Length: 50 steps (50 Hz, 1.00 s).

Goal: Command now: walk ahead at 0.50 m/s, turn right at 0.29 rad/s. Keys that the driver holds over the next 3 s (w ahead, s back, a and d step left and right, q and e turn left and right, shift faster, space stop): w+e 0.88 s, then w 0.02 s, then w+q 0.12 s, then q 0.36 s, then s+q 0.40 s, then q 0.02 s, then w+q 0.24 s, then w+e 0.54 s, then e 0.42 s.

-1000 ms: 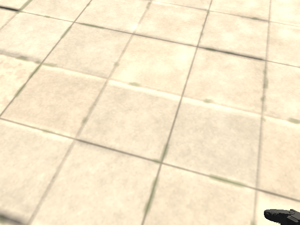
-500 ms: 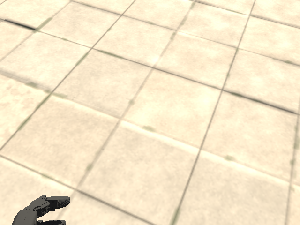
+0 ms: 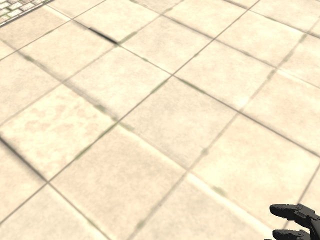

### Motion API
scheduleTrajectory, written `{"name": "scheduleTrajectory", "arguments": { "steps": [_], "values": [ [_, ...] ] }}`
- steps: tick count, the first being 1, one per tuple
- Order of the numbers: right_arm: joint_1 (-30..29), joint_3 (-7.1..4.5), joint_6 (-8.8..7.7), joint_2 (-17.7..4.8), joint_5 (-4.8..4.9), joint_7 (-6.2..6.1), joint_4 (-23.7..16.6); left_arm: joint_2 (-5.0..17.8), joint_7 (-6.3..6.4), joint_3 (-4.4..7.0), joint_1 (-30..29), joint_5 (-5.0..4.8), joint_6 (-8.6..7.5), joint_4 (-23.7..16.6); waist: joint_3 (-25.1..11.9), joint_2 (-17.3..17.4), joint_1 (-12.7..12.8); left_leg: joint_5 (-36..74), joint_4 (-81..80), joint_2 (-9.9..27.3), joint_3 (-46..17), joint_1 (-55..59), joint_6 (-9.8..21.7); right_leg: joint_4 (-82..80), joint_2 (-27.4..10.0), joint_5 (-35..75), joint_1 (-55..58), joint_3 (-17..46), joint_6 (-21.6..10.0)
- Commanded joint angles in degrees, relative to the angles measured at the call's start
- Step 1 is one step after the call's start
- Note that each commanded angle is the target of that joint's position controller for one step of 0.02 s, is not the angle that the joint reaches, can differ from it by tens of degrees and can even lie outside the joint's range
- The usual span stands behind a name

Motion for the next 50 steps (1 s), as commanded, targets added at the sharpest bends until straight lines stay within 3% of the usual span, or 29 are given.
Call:
{"name": "scheduleTrajectory", "arguments": {
  "steps": [1,2,3,4,5,6,7,9,12,16,19,22,24,25,26,27,28,29,30,31,32,34,36,39,42,44,47,50],
  "values": [
    [12.4,-4.59,-1.07,-10.8,-0.51,-0.95,-0.1,8.3,0.5,1.47,-3.8,0.37,-0.44,-4.0,-7.0,-5.4,-11.9,-1.0,-2.8,1.1,-0.3,25.2,3.4,11.1,-8.9,23.3,-11.0,7.2,-6.3],
    [22.2,-5.73,-0.75,-15.3,-1.57,-1.75,1.0,3.6,0.53,-0.23,-4.0,2.18,-0.64,-6.1,-16.5,3.3,-15.5,-1.8,-1.1,13.6,-12.5,40.9,7.0,29.8,-4.1,7.4,-21.6,3.4,-3.6],
    [23.4,-6.0,0.07,-17.2,-1.72,-1.37,2.0,0.5,0.69,-1.1,2.4,0.47,-1.37,-7.4,-21.6,18.3,-12.1,-16.5,-8.0,22.9,-34.3,49.9,13.9,45.2,1.0,-15.3,-38.1,1.9,-1.7],
    [21.6,-4.68,0.0,-11.8,-1.1,-1.12,1.8,6.6,0.89,0.49,-0.1,-0.74,-1.38,-6.4,-15.2,11.0,-13.2,-23.9,-11.1,20.7,-33.7,44.4,12.7,51.9,-1.9,-13.1,-42.9,5.7,-1.6],
    [18.7,-3.82,-0.19,-9.3,-0.62,-1.13,2.0,8.3,0.79,1.23,-4.1,-0.98,-1.27,-7.3,-9.0,8.6,-12.7,-21.6,-11.9,18.8,-25.5,38.6,11.1,52.7,-3.7,-7.9,-44.7,5.2,-1.9],
    [15.2,-3.22,-0.41,-7.6,-0.85,-0.96,2.0,7.5,0.9,1.28,-5.4,-0.53,-0.94,-7.3,-6.2,5.7,-10.9,-15.4,-13.4,16.4,-19.8,33.0,10.2,51.7,-5.6,-3.5,-42.6,4.6,-1.4],
    [12.7,-2.87,-0.57,-5.9,-1.15,-0.82,2.3,6.9,0.79,1.45,-6.2,0.04,-0.51,-7.5,-3.7,5.6,-9.5,-10.7,-15.0,14.6,-15.2,28.7,10.1,49.6,-6.8,-0.6,-41.3,4.6,-1.0],
    [10.3,-2.97,-1.27,-5.2,-1.61,-0.95,3.2,4.7,0.33,1.32,-5.9,-0.1,0.66,-7.6,-2.0,6.3,-7.5,-4.3,-18.0,13.0,-8.6,23.1,10.0,48.1,-8.3,2.7,-37.4,4.3,-0.4],
    [10.3,-3.72,-2.03,-6.8,-1.63,-1.46,4.9,3.3,0.12,1.09,-8.8,0.3,1.67,-9.5,0.0,3.3,-6.9,2.4,-20.4,13.6,-2.5,21.6,11.1,44.1,-8.6,7.5,-39.4,4.5,0.8],
    [11.1,-4.32,-1.59,-9.1,-1.47,-2.09,6.6,2.2,-1.16,0.34,-14.5,0.45,1.34,-11.6,1.5,1.8,-8.5,5.9,-21.2,12.4,5.7,22.4,10.1,31.0,-7.9,18.4,-38.2,2.3,0.5],
    [13.8,-4.84,-0.92,-10.9,-0.8,-2.34,8.1,1.9,-2.22,-0.12,-20.5,0.61,1.21,-14.0,3.2,0.6,-10.6,6.4,-20.9,13.3,9.2,25.1,9.3,23.9,-7.1,20.6,-37.3,-0.5,-0.9],
    [15.7,-5.4,0.16,-12.4,0.2,-2.33,9.5,3.0,-3.02,0.08,-23.9,0.64,1.42,-16.4,4.0,0.9,-11.0,11.1,-17.7,14.8,11.4,30.7,7.9,20.1,-6.0,16.2,-37.8,-2.6,-3.2],
    [15.5,-5.89,0.95,-14.1,0.67,-2.53,9.6,4.6,-3.22,0.89,-22.5,0.81,1.71,-17.1,1.6,2.6,-9.1,28.1,-11.1,14.8,13.3,33.0,6.6,19.4,-2.8,10.5,-32.6,-5.7,-5.4],
    [15.2,-6.12,1.42,-14.9,0.94,-2.68,9.5,6.1,-3.11,1.78,-18.6,0.83,1.95,-16.6,-1.3,3.4,-6.5,37.4,-4.3,14.3,14.4,33.1,5.8,19.3,-0.3,7.9,-26.7,-7.5,-6.8],
    [14.4,-5.96,1.85,-14.7,1.18,-2.83,9.3,8.5,-2.68,3.34,-10.3,0.64,2.15,-14.5,-5.7,2.5,-1.6,40.4,7.0,12.4,16.1,29.8,4.3,16.1,2.5,10.1,-15.2,-8.6,-8.7],
    [15.4,-5.12,1.62,-12.8,0.16,-3.06,8.7,12.6,-1.6,5.41,-0.4,0.41,2.78,-12.0,-10.9,-1.4,2.6,28.1,23.1,10.2,16.3,17.5,1.8,15.0,0.5,11.8,2.4,-2.1,-11.3],
    [20.8,-2.4,0.44,-4.3,-2.42,-2.34,5.3,19.6,-0.99,6.36,-2.1,-0.26,2.57,-12.2,-14.5,-18.2,-4.5,-25.8,44.3,-1.3,13.3,-9.0,-2.2,9.6,-14.7,2.7,20.4,30.2,-21.5],
    [16.5,-2.52,-1.69,-7.8,-0.83,-1.55,5.1,15.6,-1.38,4.87,-0.7,0.26,1.47,-14.7,-23.6,-11.4,-0.9,-32.1,51.4,-3.4,-1.5,-14.6,-1.6,0.3,-19.7,-6.2,23.9,47.1,-24.8],
    [10.4,-3.43,-2.72,-11.0,1.5,-1.08,3.2,12.2,-1.69,3.81,-2.4,0.84,0.51,-13.9,-15.5,-7.8,0.1,-26.6,51.0,-0.8,-2.4,-19.4,-0.3,-1.6,-18.5,-3.1,19.1,39.8,-21.5],
    [9.1,-3.02,-3.38,-10.2,1.2,-1.32,2.7,11.1,-1.63,3.46,-5.1,0.8,-0.05,-13.9,-9.9,-4.4,-2.1,-21.5,46.4,1.6,-2.0,-18.4,0.6,-1.4,-16.0,1.9,11.1,32.8,-19.6],
    [9.3,-3.16,-3.51,-10.0,-0.26,-1.82,3.4,9.3,-1.47,2.95,-9.0,0.96,-0.19,-14.4,-6.6,-2.1,-4.6,-18.3,41.3,3.5,-2.0,-15.0,0.4,-1.4,-13.9,8.8,3.5,27.2,-18.1],
    [11.2,-3.67,-2.31,-10.5,-1.21,-1.89,4.0,7.5,-1.05,2.26,-12.4,1.99,-0.35,-16.0,-5.3,-3.8,-7.7,-15.0,36.4,4.8,-2.5,-8.1,-0.4,-3.5,-11.4,17.7,-5.0,22.3,-17.6],
    [11.2,-3.37,-1.2,-8.9,-1.76,-1.94,4.0,8.0,-0.52,2.41,-11.8,1.49,-0.64,-15.6,-4.5,-3.1,-8.3,-13.2,31.8,4.4,-1.4,-6.7,-2.2,-4.6,-10.4,23.0,-9.0,18.9,-18.1],
    [5.2,-2.47,-0.7,-6.7,-1.95,-1.95,2.2,9.7,0.67,2.93,-9.3,1.05,-0.47,-14.4,-2.0,-3.5,-6.6,-2.9,20.1,2.7,-0.6,-7.1,-4.2,-5.1,-7.6,22.6,-12.3,14.6,-16.2],
    [-1.0,-1.78,-1.11,-5.4,-1.37,-1.26,0.8,9.9,1.25,3.07,-7.0,0.75,0.08,-13.3,-0.9,-5.2,-4.2,7.0,7.8,-0.1,-0.2,-2.5,-4.4,-4.4,-5.4,16.6,-14.5,13.2,-13.5],
    [-3.8,-1.81,-1.49,-6.0,-0.74,-0.81,-0.1,10.3,1.32,3.25,-5.0,0.48,0.29,-12.3,-0.6,-5.6,-3.1,9.0,4.3,-1.2,-0.6,-0.5,-4.1,-3.6,-6.2,13.9,-13.9,15.3,-12.9],
    [-3.3,-2.15,-2.2,-7.4,-0.58,0.1,0.2,8.5,1.46,2.74,-3.2,0.66,0.41,-10.6,-0.9,-6.8,-2.9,7.9,0.6,-0.3,-1.2,-0.7,-2.3,0.0,-9.3,13.3,-6.9,17.4,-12.2],
    [0.4,-2.83,-2.52,-8.8,-0.72,0.15,1.0,8.8,1.28,2.8,-3.6,1.09,0.84,-9.7,-0.9,-9.0,-5.1,0.4,-1.4,-1.2,1.7,3.0,1.5,4.8,-11.0,25.0,-2.1,17.3,-10.9]
  ]
}}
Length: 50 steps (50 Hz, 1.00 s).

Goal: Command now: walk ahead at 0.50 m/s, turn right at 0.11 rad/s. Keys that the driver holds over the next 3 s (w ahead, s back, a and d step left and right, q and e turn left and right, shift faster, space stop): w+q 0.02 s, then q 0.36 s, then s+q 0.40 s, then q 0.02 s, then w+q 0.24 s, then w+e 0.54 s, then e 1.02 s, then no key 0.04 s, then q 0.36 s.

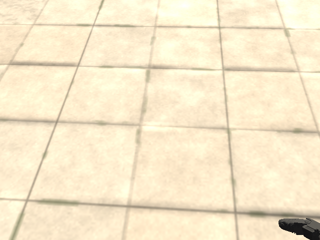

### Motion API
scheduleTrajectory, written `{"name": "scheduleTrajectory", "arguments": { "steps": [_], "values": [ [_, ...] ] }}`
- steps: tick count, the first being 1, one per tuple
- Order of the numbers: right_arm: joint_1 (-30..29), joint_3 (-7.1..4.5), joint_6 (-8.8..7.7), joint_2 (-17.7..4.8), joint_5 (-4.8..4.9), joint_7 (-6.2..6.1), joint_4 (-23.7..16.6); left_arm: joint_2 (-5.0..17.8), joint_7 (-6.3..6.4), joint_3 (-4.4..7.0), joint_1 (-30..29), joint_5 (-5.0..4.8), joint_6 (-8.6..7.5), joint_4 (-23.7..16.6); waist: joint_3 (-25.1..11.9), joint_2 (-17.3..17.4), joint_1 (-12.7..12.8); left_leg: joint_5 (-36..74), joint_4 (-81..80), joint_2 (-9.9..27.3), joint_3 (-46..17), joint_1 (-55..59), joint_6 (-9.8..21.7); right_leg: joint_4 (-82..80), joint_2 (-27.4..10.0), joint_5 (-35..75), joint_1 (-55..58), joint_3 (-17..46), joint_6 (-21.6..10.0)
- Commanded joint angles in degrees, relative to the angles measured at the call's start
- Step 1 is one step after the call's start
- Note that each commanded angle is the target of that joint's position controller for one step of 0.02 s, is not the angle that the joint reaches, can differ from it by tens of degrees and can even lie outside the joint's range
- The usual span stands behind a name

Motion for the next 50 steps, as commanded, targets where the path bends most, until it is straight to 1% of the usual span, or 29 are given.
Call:
{"name": "scheduleTrajectory", "arguments": {
  "steps": [1,2,3,4,5,6,7,9,12,15,18,21,24,25,26,27,28,29,30,31,33,38,40,44,46,47,48,49,50],
  "values": [
    [4.5,-3.2,-1.22,-8.8,-0.3,-0.27,-1.7,6.9,0.07,1.61,-0.1,0.33,-0.21,-2.2,-3.4,-9.0,-4.9,-3.8,-2.4,-0.5,2.5,11.4,4.7,6.0,-13.5,37.2,0.3,6.1,-5.4],
    [12.0,-3.78,-1.45,-11.3,-1.27,-0.36,-0.7,5.2,0.3,0.68,-0.2,1.11,-0.12,-3.1,-11.1,-5.1,-8.0,3.4,-0.1,6.1,-5.2,24.8,8.7,19.9,-10.2,35.0,-4.5,2.7,-3.2],
    [17.5,-5.24,-0.84,-16.5,-1.78,-0.19,0.6,2.7,0.33,-0.19,7.0,0.55,-0.69,-3.5,-19.1,9.9,-6.4,3.7,-1.7,17.3,-27.4,44.5,19.1,41.3,-1.4,13.8,-23.8,-3.6,2.7],
    [18.4,-4.3,-0.48,-12.6,0.35,0.66,1.6,4.6,0.38,-0.25,7.0,1.06,-1.19,-3.3,-18.5,13.0,-6.8,0.1,-9.0,20.3,-40.1,46.7,21.1,48.3,-0.2,-11.3,-33.3,-2.3,4.0],
    [14.6,-3.2,-0.15,-9.4,1.26,0.74,0.5,8.1,0.26,0.69,0.9,0.56,-1.36,-4.1,-10.8,6.4,-7.3,-0.4,-8.6,18.7,-34.0,40.4,18.5,51.2,-3.6,-9.1,-36.9,-1.3,4.2],
    [11.2,-2.58,0.42,-7.9,0.74,0.62,-0.6,8.2,0.33,0.66,-3.8,0.8,-1.4,-5.1,-6.8,1.2,-6.9,6.2,-8.4,16.3,-26.7,33.5,16.7,50.2,-5.4,-6.1,-36.1,-3.2,4.6],
    [9.3,-2.19,0.85,-7.0,0.55,0.48,-0.7,7.7,0.37,0.69,-6.6,1.64,-1.47,-6.1,-3.3,-0.8,-6.1,15.4,-8.5,14.3,-21.7,27.3,16.2,46.5,-6.8,-4.2,-35.5,-4.4,5.2],
    [8.7,-2.0,1.21,-6.7,-0.08,-0.09,-0.4,5.7,0.58,0.58,-6.6,2.26,-1.21,-6.7,-3.7,1.6,-3.9,26.2,-8.7,10.2,-16.0,22.5,14.7,38.9,-8.1,-1.6,-29.9,-4.9,6.0],
    [9.7,-3.37,2.34,-10.4,-0.01,-1.18,0.3,3.6,1.27,-0.04,-6.5,1.68,-0.38,-6.7,-6.4,3.7,-3.3,32.2,-8.5,9.3,-13.6,20.7,15.8,30.4,-6.2,0.2,-27.3,-6.4,7.9],
    [10.2,-4.02,4.06,-11.5,1.16,-2.41,0.6,3.7,1.62,0.02,-9.5,1.52,0.56,-6.8,-8.0,3.1,-4.1,24.6,-8.3,8.1,-13.7,18.6,14.1,24.0,-4.8,7.7,-24.5,-6.0,8.7],
    [10.9,-4.08,5.59,-10.9,1.49,-3.25,0.8,3.4,1.41,0.05,-14.2,1.24,0.93,-7.9,-6.7,3.9,-5.3,14.6,-7.7,6.9,-15.8,17.6,12.6,18.7,-3.7,10.6,-23.4,-4.8,8.9],
    [11.0,-4.25,6.95,-10.8,1.31,-3.83,0.3,4.0,0.89,0.31,-17.1,0.97,0.09,-8.8,-5.2,5.3,-6.0,13.6,-4.9,6.7,-20.0,19.6,11.9,12.8,-2.4,8.8,-22.6,-3.7,8.6],
    [8.3,-4.17,7.8,-10.1,1.84,-4.43,-1.5,4.9,0.29,0.92,-13.5,0.86,-1.32,-7.3,-5.1,6.1,-3.4,15.1,0.2,4.5,-22.9,22.2,8.8,-1.3,-3.0,17.9,-16.2,-3.9,6.6],
    [9.2,-3.68,7.84,-8.4,1.52,-4.53,-2.0,6.7,0.49,1.41,-12.5,1.27,-1.6,-7.0,-6.6,4.1,-4.1,8.6,3.6,2.3,-21.7,18.9,6.5,-3.5,-8.0,29.3,-9.2,-1.7,4.6],
    [13.0,-2.88,7.7,-5.5,0.2,-4.44,-2.2,9.7,1.19,1.91,-13.2,2.06,-1.15,-8.1,-9.6,-6.4,-6.4,-12.9,13.9,-2.5,-15.4,11.6,3.6,0.3,-19.4,54.9,-0.4,6.9,-0.5],
    [16.8,-3.06,7.44,-6.0,1.25,-4.4,-2.2,9.6,0.87,1.84,-12.2,4.15,-0.23,-7.4,-11.2,-18.7,-7.3,-42.0,25.2,-10.2,-9.1,1.6,-0.2,1.2,-29.6,73.8,3.6,18.4,-11.7],
    [20.0,-4.31,7.59,-11.1,0.49,-4.19,-0.3,7.0,0.69,1.28,-12.5,3.12,0.23,-8.0,-12.6,-14.1,-6.8,-42.9,38.3,-6.9,-8.3,0.8,-3.2,1.5,-31.7,73.4,2.1,18.4,-14.6],
    [18.8,-5.31,8.34,-13.0,1.22,-4.31,0.8,4.5,0.8,0.49,-14.5,2.77,0.45,-8.4,-10.4,-10.1,-6.7,-39.8,44.7,-6.1,-8.0,0.1,-4.5,2.5,-27.3,69.9,-0.4,11.2,-12.7],
    [18.3,-5.41,9.56,-12.1,1.52,-4.87,1.5,4.0,0.85,0.23,-16.5,2.54,0.81,-8.5,-8.6,-7.5,-7.5,-36.6,47.7,-5.8,-7.3,-0.6,-5.5,2.4,-23.8,63.8,-2.6,6.5,-10.7],
    [17.7,-5.37,10.59,-11.6,1.42,-5.25,1.3,3.9,0.93,0.04,-17.9,1.92,1.14,-8.5,-7.1,-7.2,-7.5,-34.2,49.8,-5.6,-7.2,-1.2,-6.4,2.1,-22.8,60.1,-4.5,4.3,-10.3],
    [16.4,-4.66,11.46,-9.0,1.79,-5.29,0.1,4.5,1.16,-0.05,-18.7,2.38,1.99,-7.9,-5.9,-9.2,-7.6,-30.6,49.1,-6.1,-4.3,0.4,-7.3,0.8,-19.7,57.5,-7.3,-0.9,-10.2],
    [13.6,-3.71,11.14,-6.8,1.6,-4.98,-2.6,5.4,2.68,0.51,-17.2,2.34,3.48,-6.1,-9.0,-12.2,-5.4,-28.2,36.9,-2.1,-1.8,0.9,-7.8,0.2,-22.3,53.3,0.4,-2.8,-12.1],
    [14.2,-3.28,10.98,-6.2,1.51,-4.3,-3.0,6.4,2.85,1.0,-18.3,2.14,3.9,-5.6,-9.9,-13.1,-5.2,-27.2,29.7,0.1,0.3,5.7,-6.8,-0.7,-22.4,47.3,-1.3,-4.7,-11.2],
    [16.4,-3.75,11.27,-8.3,1.11,-2.43,-3.1,10.4,2.18,2.6,-18.3,0.55,4.14,-4.5,-8.1,-14.7,-5.3,-24.8,13.5,0.9,6.1,16.0,-1.0,-7.6,-22.2,2.9,-10.1,-5.4,-7.5],
    [23.0,-4.17,11.23,-7.6,0.91,-1.98,0.7,8.5,2.16,2.37,-19.0,-0.01,3.79,-3.5,-4.7,-10.1,-8.6,-21.3,2.5,-1.5,9.1,25.1,3.7,-3.3,-19.6,-8.0,-19.6,-9.9,-2.9],
    [28.3,-4.43,10.84,-7.6,0.75,-2.27,3.0,5.2,1.73,1.86,-19.0,0.36,3.59,-3.0,-1.5,-1.1,-10.5,-26.0,-3.0,0.3,2.6,30.0,6.7,9.7,-15.4,-12.5,-28.8,-15.5,1.5],
    [29.7,-4.69,10.16,-11.7,0.98,-3.1,1.8,-0.8,0.43,0.33,-18.7,1.83,3.23,-4.3,0.4,14.1,-8.6,-30.0,-7.0,15.2,-21.2,31.9,12.6,32.8,-8.6,-17.8,-44.3,-19.1,6.4],
    [26.3,-5.5,7.76,-16.8,-1.67,-2.23,-0.8,2.5,0.14,1.3,-28.7,-0.31,1.45,-9.2,4.0,13.3,-11.6,-50.1,-20.8,21.1,-41.0,20.9,20.9,33.7,-6.0,-12.5,-51.2,-7.1,4.7],
    [20.3,-4.99,5.8,-15.0,-2.48,-2.48,-1.9,7.2,0.28,2.51,-30.1,-2.06,0.06,-9.3,9.0,8.5,-9.2,-54.0,-25.0,20.5,-38.7,19.0,18.3,34.7,-8.1,-3.8,-50.9,-4.8,3.3]
  ]
}}
Over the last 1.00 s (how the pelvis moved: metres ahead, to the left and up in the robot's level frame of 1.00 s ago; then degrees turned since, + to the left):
0.52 -0.13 0.00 -32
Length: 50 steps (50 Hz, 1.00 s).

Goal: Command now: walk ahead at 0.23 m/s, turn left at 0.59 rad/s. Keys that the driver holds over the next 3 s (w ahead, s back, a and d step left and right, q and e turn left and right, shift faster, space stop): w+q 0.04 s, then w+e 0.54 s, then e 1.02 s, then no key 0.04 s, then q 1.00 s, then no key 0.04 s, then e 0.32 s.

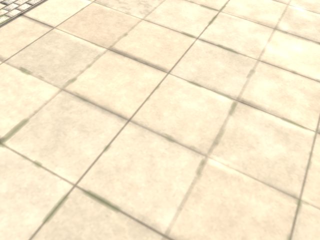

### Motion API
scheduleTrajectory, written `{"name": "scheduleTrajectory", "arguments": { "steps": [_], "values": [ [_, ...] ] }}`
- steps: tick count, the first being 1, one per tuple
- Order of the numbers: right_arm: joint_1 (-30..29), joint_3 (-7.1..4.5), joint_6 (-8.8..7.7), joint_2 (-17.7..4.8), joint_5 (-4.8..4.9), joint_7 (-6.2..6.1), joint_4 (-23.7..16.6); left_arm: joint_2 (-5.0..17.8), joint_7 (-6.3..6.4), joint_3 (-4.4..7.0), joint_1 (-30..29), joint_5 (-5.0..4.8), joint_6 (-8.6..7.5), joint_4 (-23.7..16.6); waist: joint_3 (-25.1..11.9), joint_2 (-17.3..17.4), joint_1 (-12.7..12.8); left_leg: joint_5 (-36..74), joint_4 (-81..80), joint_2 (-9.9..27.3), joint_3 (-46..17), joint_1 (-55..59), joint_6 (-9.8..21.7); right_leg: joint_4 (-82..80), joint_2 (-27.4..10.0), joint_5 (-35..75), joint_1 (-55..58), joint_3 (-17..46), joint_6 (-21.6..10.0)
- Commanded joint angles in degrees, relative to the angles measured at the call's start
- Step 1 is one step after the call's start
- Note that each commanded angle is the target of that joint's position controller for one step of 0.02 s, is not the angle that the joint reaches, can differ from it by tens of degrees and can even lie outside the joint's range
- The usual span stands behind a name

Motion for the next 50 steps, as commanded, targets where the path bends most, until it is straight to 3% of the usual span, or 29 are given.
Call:
{"name": "scheduleTrajectory", "arguments": {
  "steps": [1,3,5,7,13,19,21,22,23,24,25,26,27,28,29,30,31,34,36,38,41,45,46,47,48,49,50],
  "values": [
    [-1.5,-2.77,-4.55,-13.2,-1.19,-0.91,-4.0,8.7,-0.38,2.5,-11.4,-1.49,-4.29,-8.1,8.9,13.0,0.0,-21.4,-33.2,18.7,-36.1,3.6,11.5,9.6,1.3,5.6,-23.7,7.2,-1.6],
    [-2.3,-1.53,-4.92,-9.9,0.07,-1.59,-3.3,7.7,-0.57,2.69,-5.5,0.93,-4.42,-4.1,5.7,12.5,1.7,-11.3,-31.2,14.1,-25.6,6.1,7.7,8.7,1.1,14.2,-18.5,5.7,0.3],
    [1.3,-0.64,-5.69,-7.2,0.25,-1.63,-1.9,6.0,-1.51,2.33,-3.7,0.55,-4.57,-2.0,4.0,11.8,1.1,-4.0,-31.5,12.2,-19.3,9.0,6.4,7.4,1.5,20.2,-16.3,3.8,1.1],
    [4.5,-0.47,-6.27,-6.7,0.24,-1.52,-0.6,4.8,-1.95,1.88,-4.2,0.18,-4.68,-1.3,3.7,10.8,0.0,1.8,-31.4,11.9,-15.3,12.6,5.9,5.3,1.4,23.3,-17.5,2.8,1.3],
    [6.8,-1.1,-6.5,-8.9,-0.36,-1.31,1.2,4.1,-3.55,0.43,-7.6,-0.6,-5.12,-1.9,7.0,10.1,-2.9,7.7,-32.9,13.8,-8.3,15.1,6.8,-4.0,0.7,26.5,-18.3,1.8,1.7],
    [7.6,-1.46,-6.01,-9.2,0.37,-0.85,3.1,2.7,-5.98,-1.58,-11.6,-0.78,-6.32,-4.8,10.0,8.0,-5.0,18.9,-31.4,15.9,-1.6,19.1,6.9,-13.7,1.6,23.1,-16.2,-0.7,-2.2],
    [6.4,-1.7,-5.95,-10.0,0.71,-0.86,3.0,3.4,-6.5,-1.59,-10.5,-0.69,-6.64,-5.4,8.3,9.0,-3.4,32.8,-27.7,15.9,0.6,19.9,6.0,-15.9,3.2,20.3,-11.1,-2.4,-4.4],
    [5.7,-1.87,-5.92,-10.7,0.66,-1.0,2.8,4.6,-6.43,-1.1,-8.3,-0.56,-6.65,-5.2,5.4,10.0,-1.8,47.4,-23.5,15.6,1.8,20.7,5.2,-15.9,5.0,18.9,-6.2,-3.8,-5.6],
    [5.2,-2.05,-5.64,-11.4,0.54,-1.25,2.6,6.4,-6.14,-0.16,-3.2,-0.46,-6.54,-4.2,0.7,10.9,1.1,62.5,-16.2,14.8,3.5,21.2,4.3,-15.4,7.6,17.9,1.1,-5.5,-6.9],
    [4.4,-1.94,-5.21,-11.4,0.45,-1.6,2.1,8.9,-5.59,1.33,6.1,-0.6,-6.33,-1.8,-5.5,9.7,6.0,70.7,-4.2,12.6,6.4,18.2,2.5,-16.7,10.3,19.7,13.8,-6.6,-8.7],
    [5.0,-1.59,-5.61,-11.2,-0.23,-2.01,1.0,12.0,-4.67,2.68,14.8,-0.93,-5.82,-0.2,-11.3,6.7,9.9,61.1,10.2,11.2,6.2,4.6,0.2,-15.3,6.0,19.1,32.4,1.7,-11.1],
    [9.8,0.97,-7.22,-3.3,-1.45,-1.05,-2.0,18.0,-4.1,3.85,20.4,-0.78,-5.61,0.0,-20.2,-10.1,6.7,15.9,35.4,0.0,4.9,-19.9,-4.4,-19.3,-11.8,5.5,53.6,35.4,-22.7],
    [6.2,0.87,-9.62,-5.3,-0.07,-0.35,-1.1,13.1,-3.89,2.28,20.9,-0.53,-5.82,0.2,-25.4,-7.6,9.0,-5.5,43.5,-3.3,-6.4,-26.2,-3.8,-29.9,-15.6,-0.4,55.5,50.7,-24.2],
    [-0.9,-0.16,-10.89,-8.9,2.55,0.38,-3.7,11.0,-3.62,1.57,17.9,-0.11,-5.9,0.1,-15.1,-5.7,9.5,-2.0,44.2,0.4,-7.2,-31.5,-2.6,-31.4,-13.7,1.1,48.6,41.4,-20.5],
    [-4.1,0.17,-11.73,-8.6,2.53,0.36,-4.6,10.0,-3.45,1.21,14.3,-0.17,-5.98,-0.7,-9.2,-0.7,7.8,2.7,39.7,3.3,-6.1,-30.5,-1.5,-31.8,-11.1,5.9,39.2,33.6,-18.5],
    [-5.4,-0.13,-11.89,-8.4,1.18,-0.05,-4.7,8.9,-3.36,0.77,10.2,0.21,-5.93,-1.8,-4.4,2.3,5.3,5.1,34.8,4.6,-5.0,-28.1,-1.8,-32.5,-8.7,15.9,30.2,28.0,-17.6],
    [-4.5,-0.66,-11.27,-8.7,0.32,-0.32,-4.6,7.9,-3.16,0.31,7.5,1.01,-5.91,-3.1,-2.4,1.5,2.9,6.4,32.7,5.7,-4.8,-23.8,-2.5,-33.2,-6.7,26.7,23.6,23.3,-17.3],
    [-0.5,-0.61,-8.88,-6.6,-0.77,-0.52,-4.3,8.2,-2.48,0.49,4.8,0.91,-5.9,-4.2,-2.0,-0.2,-0.7,7.5,26.4,4.9,-2.8,-17.8,-5.9,-33.5,-4.1,47.8,13.2,15.4,-18.3],
    [-3.4,-0.19,-8.21,-5.1,-1.23,-1.02,-5.6,9.4,-1.82,0.87,4.6,0.67,-5.57,-4.1,-1.7,-1.0,-0.4,12.7,17.4,2.6,-0.9,-16.6,-7.6,-32.4,-1.3,52.6,9.5,11.7,-16.8],
    [-7.2,0.34,-8.1,-3.7,-1.25,-1.02,-6.6,9.6,-1.08,1.1,5.9,-0.17,-4.41,-3.4,-3.7,-2.1,1.2,21.0,7.8,0.4,-0.6,-12.9,-8.2,-30.1,1.3,49.5,8.8,10.0,-14.0],
    [-13.3,0.25,-8.15,-4.3,-0.13,-0.22,-8.3,9.7,-0.05,1.25,9.1,-0.89,-2.6,-2.2,-5.3,-3.3,3.9,28.5,-2.6,-2.3,-1.9,-10.6,-8.0,-27.6,0.7,39.6,12.0,14.3,-11.5],
    [-10.9,-1.36,-8.61,-8.0,-0.34,0.12,-8.3,8.4,0.65,1.15,7.1,-0.29,-1.41,-3.0,-5.7,-5.0,1.4,24.8,-9.4,-1.5,-5.7,-8.2,-5.4,-19.0,-0.9,33.1,18.4,23.2,-9.0],
    [-8.4,-1.61,-9.08,-8.3,-0.77,-0.05,-7.8,7.3,0.58,0.82,5.8,-0.33,-1.3,-3.7,-6.3,-4.3,-0.3,30.0,-14.0,-0.2,-4.9,-3.7,-3.9,-14.4,1.4,30.2,17.8,22.9,-7.3],
    [-5.9,-2.04,-9.33,-10.9,-1.88,-0.58,-8.2,4.4,0.32,-0.15,7.2,0.5,-1.54,-4.9,-11.8,1.7,-0.3,43.4,-13.3,8.3,-11.2,7.0,-0.5,-3.6,5.5,19.6,14.3,19.9,-4.9],
    [-6.7,-1.92,-8.5,-12.2,-3.15,-1.06,-9.6,0.9,-0.05,-1.07,18.3,1.2,-1.85,-3.9,-17.3,16.3,5.0,64.3,-9.9,22.2,-26.1,22.0,8.7,11.0,13.3,-16.8,1.8,14.5,-1.4],
    [-5.2,-2.18,-7.24,-10.8,-1.44,-0.69,-8.8,6.1,-0.38,-0.53,21.9,-0.06,-1.6,-3.3,-21.5,19.1,4.8,50.1,-12.7,27.6,-37.6,22.8,14.0,20.6,10.1,-17.8,-3.7,12.1,0.2],
    [-7.2,-1.33,-6.64,-7.4,-0.86,-0.81,-10.1,10.4,-0.05,0.99,17.1,-0.75,-0.6,-2.5,-15.8,11.2,2.7,39.0,-14.2,23.1,-31.5,18.0,12.0,25.2,7.6,-12.6,-5.7,11.5,2.1]
  ]
}}
Over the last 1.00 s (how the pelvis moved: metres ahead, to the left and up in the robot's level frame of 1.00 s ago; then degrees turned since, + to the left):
0.14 0.03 -0.01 30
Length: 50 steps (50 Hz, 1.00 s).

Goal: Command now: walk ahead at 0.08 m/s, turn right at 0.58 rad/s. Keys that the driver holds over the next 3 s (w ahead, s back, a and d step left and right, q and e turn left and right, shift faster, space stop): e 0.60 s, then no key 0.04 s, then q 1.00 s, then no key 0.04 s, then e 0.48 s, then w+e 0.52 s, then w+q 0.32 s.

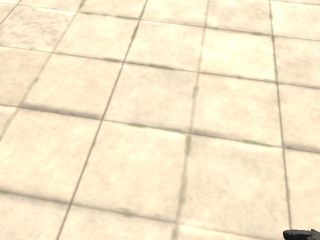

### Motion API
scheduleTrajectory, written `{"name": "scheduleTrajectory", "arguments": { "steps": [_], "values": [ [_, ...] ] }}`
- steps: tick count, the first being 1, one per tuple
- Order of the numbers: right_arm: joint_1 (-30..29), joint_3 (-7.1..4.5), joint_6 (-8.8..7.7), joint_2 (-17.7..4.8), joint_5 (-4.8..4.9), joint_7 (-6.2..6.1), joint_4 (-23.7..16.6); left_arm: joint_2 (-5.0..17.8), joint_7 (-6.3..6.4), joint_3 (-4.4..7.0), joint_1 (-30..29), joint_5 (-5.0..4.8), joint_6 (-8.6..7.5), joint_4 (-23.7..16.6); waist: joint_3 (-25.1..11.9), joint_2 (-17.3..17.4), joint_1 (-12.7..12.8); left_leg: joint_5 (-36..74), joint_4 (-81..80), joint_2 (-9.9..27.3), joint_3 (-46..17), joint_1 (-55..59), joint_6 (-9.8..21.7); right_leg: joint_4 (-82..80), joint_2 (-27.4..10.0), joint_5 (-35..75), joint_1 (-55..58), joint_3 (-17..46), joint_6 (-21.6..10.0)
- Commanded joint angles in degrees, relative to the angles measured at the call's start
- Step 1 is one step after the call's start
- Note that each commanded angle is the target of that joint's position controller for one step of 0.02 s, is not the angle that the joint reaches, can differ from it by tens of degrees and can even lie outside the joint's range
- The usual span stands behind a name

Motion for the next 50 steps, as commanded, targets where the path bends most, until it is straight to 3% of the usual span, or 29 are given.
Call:
{"name": "scheduleTrajectory", "arguments": {
  "steps": [1,2,4,6,10,15,17,18,19,20,21,22,23,24,26,32,37,39,40,41,42,43,44,47,50],
  "values": [
    [4.8,-2.16,1.43,-6.6,0.43,-0.66,-4.1,9.4,0.43,2.34,4.7,-0.72,1.41,-2.7,-12.9,6.6,-2.7,12.1,-7.9,21.8,-23.0,27.0,10.6,20.8,-5.6,0.9,-17.5,-2.8,4.4],
    [2.3,-1.72,2.1,-5.9,0.44,-0.79,-4.4,9.0,0.76,2.51,2.9,-0.72,2.54,-3.2,-9.5,6.2,-2.5,7.9,-9.5,19.0,-18.0,21.7,9.7,20.5,-6.8,3.2,-16.9,-3.6,5.3],
    [0.2,-2.15,2.72,-7.3,-0.19,-1.18,-4.0,6.0,0.77,1.98,2.8,-0.65,3.38,-4.2,-5.4,9.3,-1.6,4.4,-12.9,15.1,-10.1,13.6,9.4,16.6,-7.7,7.3,-13.1,-6.9,5.8],
    [0.7,-2.39,2.85,-7.0,-0.36,-1.42,-3.4,4.1,0.78,1.62,2.7,-0.44,3.21,-4.8,-6.2,10.5,-2.1,6.5,-13.6,15.2,-7.0,14.6,10.8,12.3,-8.0,8.0,-11.9,-8.5,5.9],
    [0.3,-3.32,3.26,-8.6,0.4,-1.63,-2.6,3.1,-0.05,1.14,-0.3,0.17,2.92,-6.8,-8.6,9.4,-3.1,7.9,-13.8,18.6,-4.5,16.9,12.8,3.2,-10.8,10.3,-9.1,-9.3,4.8],
    [-0.8,-4.13,3.96,-10.2,1.47,-0.8,-1.5,4.0,-1.53,1.61,-0.7,0.13,3.19,-7.8,-7.9,10.1,-3.0,3.3,-12.9,19.9,-0.9,15.9,11.4,-8.3,-10.4,12.8,-2.6,-12.9,1.8],
    [-1.7,-4.28,4.31,-10.3,2.56,-0.77,-0.8,3.9,-2.03,2.02,2.3,0.21,3.12,-6.9,-7.9,9.2,-0.7,1.2,-8.9,19.1,1.7,14.3,8.4,-18.7,-8.8,18.9,3.3,-15.1,-0.7],
    [0.5,-4.09,4.53,-8.9,2.83,-0.76,0.4,4.9,-1.89,2.61,4.6,0.44,3.06,-6.0,-7.4,7.1,-0.3,-3.0,-4.5,17.2,4.3,11.0,4.9,-23.7,-7.8,22.2,7.8,-13.9,-2.6],
    [2.8,-3.46,4.8,-5.9,2.01,-0.42,1.0,9.3,-1.16,3.86,6.1,0.51,2.92,-6.2,-5.0,-4.6,-1.2,-13.4,8.3,11.6,10.3,1.6,-1.1,-31.9,-15.8,30.9,12.8,-0.4,-6.9],
    [0.6,-2.93,4.7,-4.9,0.07,-0.55,-2.3,15.5,-0.47,4.74,3.7,1.01,2.58,-8.8,-2.3,-17.6,-2.2,-32.4,22.2,2.4,10.1,-13.3,-6.2,-34.4,-29.1,41.5,13.2,19.7,-17.4],
    [-5.2,-3.68,4.37,-7.0,0.48,-1.12,-3.4,13.8,-0.8,4.34,4.2,3.2,1.15,-9.2,-4.8,-11.6,1.9,-32.7,32.6,1.9,0.5,-12.7,-5.4,-36.3,-29.3,37.1,8.5,20.3,-20.8],
    [-4.6,-4.08,4.46,-7.6,1.56,-1.28,-3.1,12.1,-0.85,3.66,1.3,3.22,0.02,-8.9,-3.9,-9.4,-0.4,-26.9,35.0,2.9,-1.5,-12.9,-4.3,-36.4,-26.0,32.8,7.5,15.0,-17.7],
    [-2.4,-4.54,4.65,-8.1,1.46,-1.64,-1.6,10.3,-0.68,3.32,-2.3,1.86,-0.42,-9.3,-3.2,-6.8,-2.3,-21.7,34.5,3.6,-1.9,-13.0,-4.0,-35.6,-22.8,30.5,7.6,11.2,-14.1],
    [-1.4,-4.82,4.81,-8.5,0.86,-2.02,-0.6,8.3,-0.45,2.58,-4.2,0.77,-0.46,-9.6,-3.7,-6.6,-2.8,-18.7,34.4,3.7,-1.9,-12.7,-4.4,-34.8,-21.4,32.5,8.2,9.4,-12.4],
    [-0.3,-4.79,4.57,-7.7,0.85,-1.76,-0.4,6.8,0.15,1.76,-4.3,0.73,-0.13,-9.9,-5.8,-6.5,-3.5,-15.1,36.7,2.3,-1.5,-9.4,-5.5,-33.5,-19.4,39.9,8.0,7.2,-12.4],
    [-2.6,-3.54,4.06,-5.4,1.85,-0.88,-0.8,8.1,0.97,2.21,-1.9,0.73,0.64,-9.4,-7.2,-7.0,-1.3,-12.8,20.4,1.6,-1.8,-6.2,-6.9,-30.9,-18.4,40.5,13.7,8.6,-12.6],
    [-0.8,-2.67,4.11,-4.7,2.32,0.48,0.3,4.0,-0.28,0.16,-3.5,1.94,0.65,-8.0,-7.2,-7.5,-0.7,-14.3,9.5,3.8,0.0,7.3,-5.9,-29.9,-18.7,41.5,7.8,7.5,-12.9],
    [1.2,-2.1,3.72,-3.4,2.2,1.08,1.3,2.4,-0.77,-0.76,-4.9,1.78,0.28,-6.7,-6.0,-6.0,-2.8,-5.8,-3.1,3.5,1.1,14.6,-4.7,-29.4,-17.2,37.4,5.3,5.9,-11.0],
    [1.0,-2.02,3.54,-4.1,1.58,1.12,1.2,2.2,-0.94,-0.89,-3.3,1.84,-0.26,-5.7,-5.0,-4.4,-2.9,1.7,-8.9,3.8,-0.1,17.9,-3.7,-29.6,-15.7,33.1,4.1,5.2,-8.7],
    [0.9,-2.43,3.4,-7.4,0.97,0.81,0.5,2.4,-0.95,-0.85,-1.7,2.86,-0.91,-5.3,-5.4,-0.8,-1.4,13.1,-7.6,7.8,-5.0,20.8,-2.3,-27.4,-12.8,26.8,2.7,3.1,-5.6],
    [-0.2,-3.33,3.47,-11.8,1.13,0.63,-0.2,4.1,-1.02,-0.17,1.6,3.45,-1.46,-4.8,-5.1,5.8,1.9,18.8,-4.1,10.5,-7.9,19.7,0.9,-25.4,-8.2,20.9,1.9,-1.3,-3.2],
    [-1.1,-3.54,3.49,-11.2,1.76,0.88,-0.1,4.1,-0.59,-0.11,-0.2,3.38,-1.63,-4.9,-4.9,9.3,0.9,11.2,-5.3,10.6,-9.8,15.0,3.8,-25.0,-6.5,20.1,4.3,-4.6,-0.9],
    [-1.0,-3.41,3.42,-10.0,2.07,1.08,-0.4,5.4,-0.12,0.35,-3.5,2.92,-1.5,-5.2,-3.8,9.3,-0.9,7.1,-6.7,10.2,-11.5,12.7,4.5,-23.1,-6.2,20.4,5.3,-5.9,0.0],
    [-0.1,-3.36,3.03,-9.9,2.4,0.78,-0.7,4.0,0.73,0.92,-4.7,2.18,-0.28,-6.2,-4.3,11.1,-1.4,7.2,-6.4,10.6,-15.0,11.8,5.1,-20.4,-6.1,21.6,4.9,-7.6,-0.4],
    [0.6,-3.54,3.82,-9.8,2.62,0.02,-1.8,2.5,0.38,1.4,-3.8,1.88,-0.27,-6.5,-5.4,9.6,-1.7,5.9,-4.6,9.8,-17.0,10.8,5.6,-20.2,-6.1,20.5,5.1,-8.6,-1.1]
  ]
}}
Over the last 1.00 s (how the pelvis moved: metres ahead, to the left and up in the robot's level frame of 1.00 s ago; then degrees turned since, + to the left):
0.43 -0.05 0.00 -23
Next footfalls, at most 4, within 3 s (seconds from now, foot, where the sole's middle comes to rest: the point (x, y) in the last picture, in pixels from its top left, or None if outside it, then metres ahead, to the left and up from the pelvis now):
0.38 right None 0.05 -0.13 -0.76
0.82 left None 0.14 0.08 -0.76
1.38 left None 0.11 0.12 -0.76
1.82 right None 0.12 -0.11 -0.76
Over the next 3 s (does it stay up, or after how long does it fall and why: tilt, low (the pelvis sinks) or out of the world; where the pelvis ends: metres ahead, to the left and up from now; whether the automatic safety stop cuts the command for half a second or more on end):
stays up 0.36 -0.12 0.00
